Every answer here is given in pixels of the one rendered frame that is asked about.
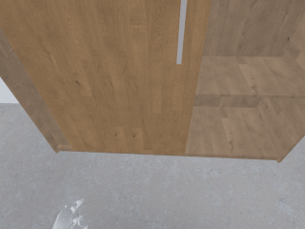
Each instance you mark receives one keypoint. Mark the handle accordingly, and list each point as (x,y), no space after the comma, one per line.
(182,19)
(4,48)

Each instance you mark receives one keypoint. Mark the left robot hand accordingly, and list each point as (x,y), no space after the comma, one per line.
(66,219)

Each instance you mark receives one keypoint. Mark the wardrobe door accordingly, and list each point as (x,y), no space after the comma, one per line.
(25,83)
(107,69)

